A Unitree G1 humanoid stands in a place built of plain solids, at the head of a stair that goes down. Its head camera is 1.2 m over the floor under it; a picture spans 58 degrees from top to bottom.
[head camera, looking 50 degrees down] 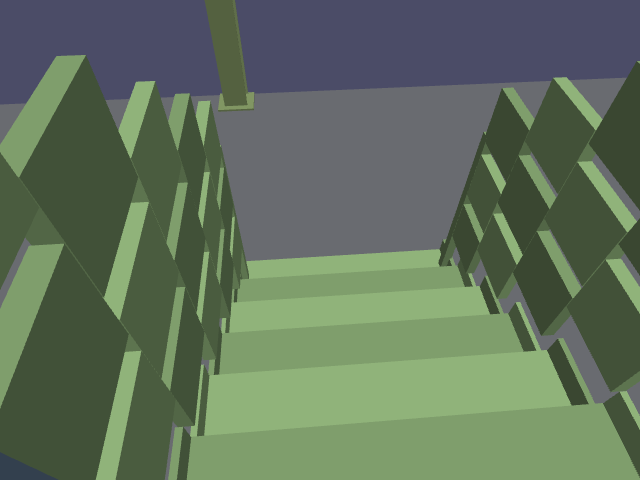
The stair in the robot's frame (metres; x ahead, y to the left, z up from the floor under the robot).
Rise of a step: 0.17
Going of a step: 0.26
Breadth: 1.32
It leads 5 degrees to the left of straight ahead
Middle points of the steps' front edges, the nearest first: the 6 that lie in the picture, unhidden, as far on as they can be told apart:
0.43 -0.25 -0.17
0.69 -0.23 -0.34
0.95 -0.21 -0.51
1.21 -0.19 -0.67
1.47 -0.17 -0.84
1.73 -0.15 -1.01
